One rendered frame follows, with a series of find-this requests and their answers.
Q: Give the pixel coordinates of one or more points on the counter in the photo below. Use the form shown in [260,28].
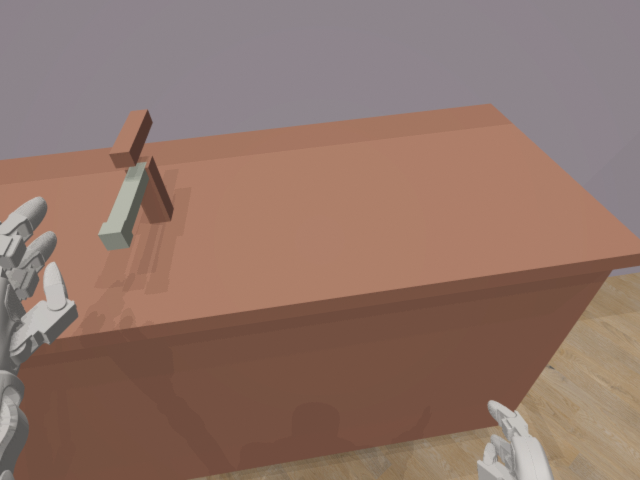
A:
[304,291]

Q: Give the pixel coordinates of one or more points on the tap lever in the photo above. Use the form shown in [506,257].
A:
[116,233]

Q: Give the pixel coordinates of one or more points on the robot left hand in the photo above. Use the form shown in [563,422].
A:
[19,268]

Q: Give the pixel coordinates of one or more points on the robot right hand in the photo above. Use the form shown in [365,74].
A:
[524,457]

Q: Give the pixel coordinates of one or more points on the robot left forearm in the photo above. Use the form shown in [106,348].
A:
[14,426]

